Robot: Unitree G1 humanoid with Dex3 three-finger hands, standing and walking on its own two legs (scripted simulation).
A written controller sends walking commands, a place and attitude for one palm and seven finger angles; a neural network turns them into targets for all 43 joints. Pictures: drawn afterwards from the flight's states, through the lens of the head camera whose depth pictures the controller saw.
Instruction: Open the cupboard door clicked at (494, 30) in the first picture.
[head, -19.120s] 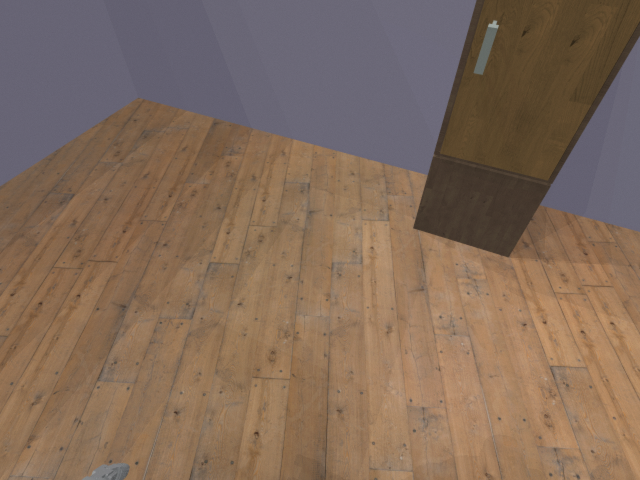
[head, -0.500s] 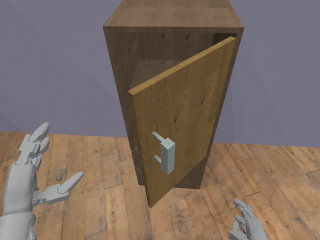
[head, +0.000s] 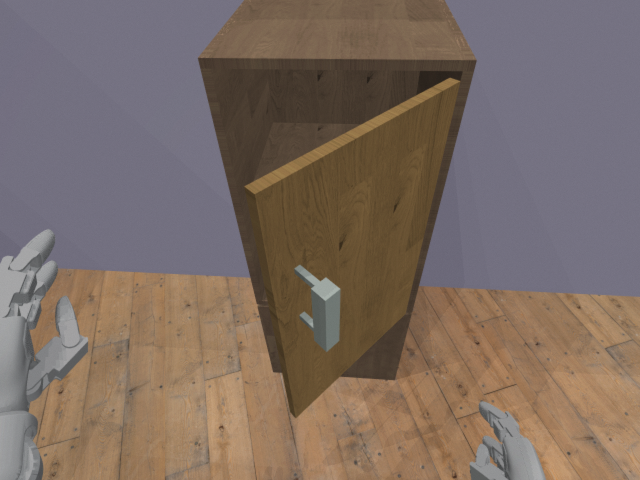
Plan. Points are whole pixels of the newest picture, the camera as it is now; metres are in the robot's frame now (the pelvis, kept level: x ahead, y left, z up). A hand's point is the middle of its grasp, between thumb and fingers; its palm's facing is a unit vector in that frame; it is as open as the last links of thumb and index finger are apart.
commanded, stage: draw the hand back to the body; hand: left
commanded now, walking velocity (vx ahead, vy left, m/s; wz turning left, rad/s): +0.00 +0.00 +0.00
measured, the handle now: (314, 307) +0.33 +0.06 +0.03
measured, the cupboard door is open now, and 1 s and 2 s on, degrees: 48 48 48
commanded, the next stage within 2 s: step back with the hand held close in 0.10 s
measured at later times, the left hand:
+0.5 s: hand (67, 359) +0.17 +0.27 +0.15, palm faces +0.37 -0.78 -0.50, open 7.5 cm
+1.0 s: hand (1, 434) +0.10 +0.28 +0.15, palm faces +0.45 -0.76 -0.47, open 7.5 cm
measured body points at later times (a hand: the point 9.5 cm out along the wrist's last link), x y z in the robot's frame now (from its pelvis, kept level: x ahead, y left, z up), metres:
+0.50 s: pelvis -0.03 +0.01 +0.00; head -0.01 +0.00 +0.45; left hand +0.14 +0.31 +0.18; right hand +0.15 -0.23 -0.09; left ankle -0.03 +0.13 -0.74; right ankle +0.01 -0.13 -0.74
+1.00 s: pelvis -0.10 +0.01 -0.02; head -0.08 +0.03 +0.43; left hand +0.07 +0.31 +0.18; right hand +0.07 -0.22 -0.10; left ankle -0.04 +0.13 -0.74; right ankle +0.01 -0.13 -0.74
